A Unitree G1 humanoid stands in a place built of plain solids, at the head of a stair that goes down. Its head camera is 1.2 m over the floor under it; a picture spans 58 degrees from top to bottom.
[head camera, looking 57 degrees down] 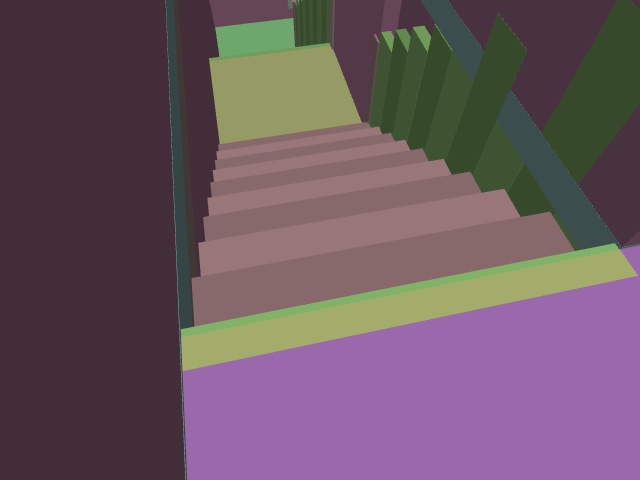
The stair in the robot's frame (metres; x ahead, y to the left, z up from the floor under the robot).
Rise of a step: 0.18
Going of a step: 0.27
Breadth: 1.41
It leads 12 degrees to the left of straight ahead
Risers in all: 10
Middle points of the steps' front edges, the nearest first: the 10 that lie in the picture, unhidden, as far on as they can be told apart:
0.62 -0.28 0.00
0.88 -0.22 -0.18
1.15 -0.17 -0.35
1.41 -0.11 -0.53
1.67 -0.05 -0.71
1.94 0.00 -0.89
2.20 0.06 -1.06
2.47 0.12 -1.24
2.73 0.18 -1.42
2.99 0.23 -1.60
